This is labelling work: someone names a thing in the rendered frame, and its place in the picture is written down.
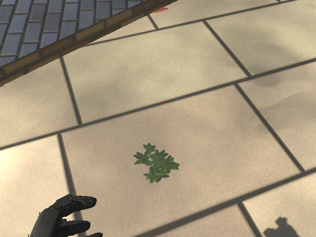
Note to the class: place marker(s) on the left robot hand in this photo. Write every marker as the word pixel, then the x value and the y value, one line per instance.
pixel 51 224

